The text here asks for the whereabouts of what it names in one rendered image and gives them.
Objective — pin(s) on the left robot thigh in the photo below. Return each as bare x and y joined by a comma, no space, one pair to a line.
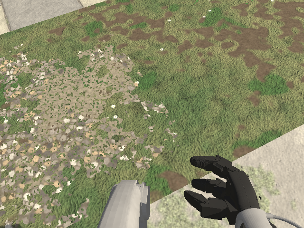
128,205

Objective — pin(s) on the robot right forearm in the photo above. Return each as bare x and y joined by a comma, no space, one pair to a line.
253,218

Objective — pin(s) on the right robot hand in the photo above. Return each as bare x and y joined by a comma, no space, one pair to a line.
231,197

